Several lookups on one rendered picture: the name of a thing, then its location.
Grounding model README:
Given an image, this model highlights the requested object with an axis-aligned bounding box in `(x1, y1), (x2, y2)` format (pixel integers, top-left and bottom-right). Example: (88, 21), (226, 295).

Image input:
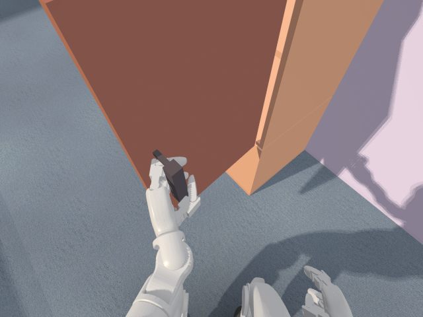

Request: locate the robot right hand
(302, 265), (353, 317)

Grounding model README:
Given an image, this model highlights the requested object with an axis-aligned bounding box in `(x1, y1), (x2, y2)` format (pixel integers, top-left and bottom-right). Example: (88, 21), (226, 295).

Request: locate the robot left forearm
(126, 230), (194, 317)

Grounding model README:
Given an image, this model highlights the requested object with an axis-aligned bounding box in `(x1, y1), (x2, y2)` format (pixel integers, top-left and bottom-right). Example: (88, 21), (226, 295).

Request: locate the cupboard door
(39, 0), (287, 210)

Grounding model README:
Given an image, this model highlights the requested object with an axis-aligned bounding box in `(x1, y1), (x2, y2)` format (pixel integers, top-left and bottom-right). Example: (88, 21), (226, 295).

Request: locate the robot left hand
(146, 157), (200, 237)

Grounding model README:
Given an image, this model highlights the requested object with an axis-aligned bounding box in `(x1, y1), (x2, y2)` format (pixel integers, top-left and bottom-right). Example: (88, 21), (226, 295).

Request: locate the robot thigh
(241, 282), (291, 317)
(174, 290), (189, 317)

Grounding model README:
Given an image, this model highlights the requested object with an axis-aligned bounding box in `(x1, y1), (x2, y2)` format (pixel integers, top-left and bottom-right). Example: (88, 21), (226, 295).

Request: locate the left robot thigh
(174, 290), (189, 317)

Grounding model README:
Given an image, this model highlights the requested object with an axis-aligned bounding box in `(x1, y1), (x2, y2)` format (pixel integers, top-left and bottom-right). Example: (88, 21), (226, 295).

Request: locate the handle
(153, 150), (188, 202)

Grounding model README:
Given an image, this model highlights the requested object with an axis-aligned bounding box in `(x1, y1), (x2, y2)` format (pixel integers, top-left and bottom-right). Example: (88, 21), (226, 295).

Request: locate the right robot thigh
(241, 282), (291, 317)

